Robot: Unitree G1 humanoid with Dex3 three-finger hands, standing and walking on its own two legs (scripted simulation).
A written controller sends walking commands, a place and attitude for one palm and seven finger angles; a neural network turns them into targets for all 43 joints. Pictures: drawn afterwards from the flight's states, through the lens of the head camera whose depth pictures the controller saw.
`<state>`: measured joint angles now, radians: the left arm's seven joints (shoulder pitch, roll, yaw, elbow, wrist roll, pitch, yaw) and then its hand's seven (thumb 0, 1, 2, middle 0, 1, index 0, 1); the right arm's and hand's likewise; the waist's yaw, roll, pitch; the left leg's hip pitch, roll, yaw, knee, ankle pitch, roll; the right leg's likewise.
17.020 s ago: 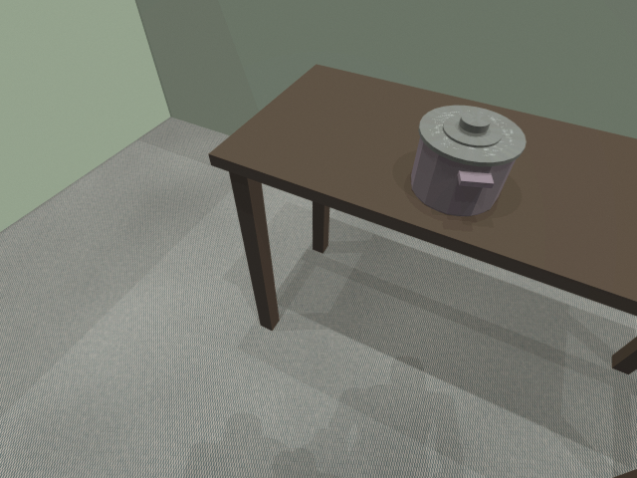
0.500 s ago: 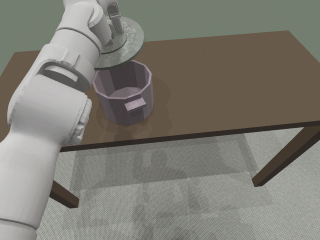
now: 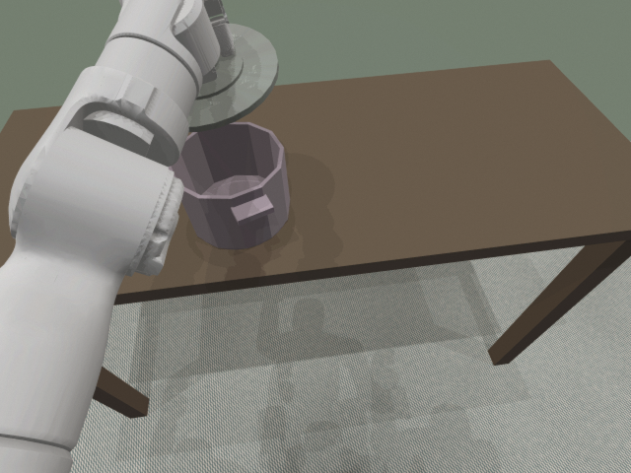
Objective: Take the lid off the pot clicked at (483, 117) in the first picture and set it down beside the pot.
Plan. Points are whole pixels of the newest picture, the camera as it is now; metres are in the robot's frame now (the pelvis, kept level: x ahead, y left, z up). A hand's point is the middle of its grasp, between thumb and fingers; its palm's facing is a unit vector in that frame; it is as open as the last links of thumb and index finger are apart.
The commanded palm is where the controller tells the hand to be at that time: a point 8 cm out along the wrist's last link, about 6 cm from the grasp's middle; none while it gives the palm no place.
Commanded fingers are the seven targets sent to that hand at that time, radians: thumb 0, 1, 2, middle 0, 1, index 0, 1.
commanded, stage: move the lid sideways beside the pot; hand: left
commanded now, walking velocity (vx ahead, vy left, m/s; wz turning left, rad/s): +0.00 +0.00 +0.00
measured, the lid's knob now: (196, 56) +0.53 +0.08 +0.25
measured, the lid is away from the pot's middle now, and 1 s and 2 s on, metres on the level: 0.00 0.13 0.25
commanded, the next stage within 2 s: none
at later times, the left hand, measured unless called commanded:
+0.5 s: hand (135, 58) +0.50 +0.14 +0.27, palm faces -0.25 -0.14 -0.96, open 7.0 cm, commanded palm +0.51 +0.15 +0.34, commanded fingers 0.00 0.62 1.01 -0.70 -1.15 -0.89 -1.17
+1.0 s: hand (76, 66) +0.50 +0.20 +0.27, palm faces -0.25 -0.13 -0.96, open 7.0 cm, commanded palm +0.51 +0.21 +0.34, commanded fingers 0.00 0.62 1.01 -0.70 -1.15 -0.89 -1.17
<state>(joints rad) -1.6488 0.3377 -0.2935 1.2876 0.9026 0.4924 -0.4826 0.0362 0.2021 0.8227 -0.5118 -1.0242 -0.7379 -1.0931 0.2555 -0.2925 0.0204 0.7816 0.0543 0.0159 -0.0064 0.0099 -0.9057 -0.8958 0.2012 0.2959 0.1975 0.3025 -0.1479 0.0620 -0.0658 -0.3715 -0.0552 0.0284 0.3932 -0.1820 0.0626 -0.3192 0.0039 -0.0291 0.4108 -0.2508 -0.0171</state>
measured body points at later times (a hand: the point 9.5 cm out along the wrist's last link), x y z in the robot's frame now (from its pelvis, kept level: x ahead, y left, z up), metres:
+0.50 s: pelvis +0.00 +0.00 +0.00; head +0.05 -0.02 +0.45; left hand +0.51 +0.14 +0.32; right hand +0.07 -0.27 -0.13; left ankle +0.00 +0.08 -0.74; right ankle -0.04 -0.11 -0.74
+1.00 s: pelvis +0.00 +0.01 +0.00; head +0.06 +0.00 +0.45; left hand +0.51 +0.21 +0.32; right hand +0.06 -0.26 -0.13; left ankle +0.00 +0.08 -0.74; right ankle -0.04 -0.11 -0.74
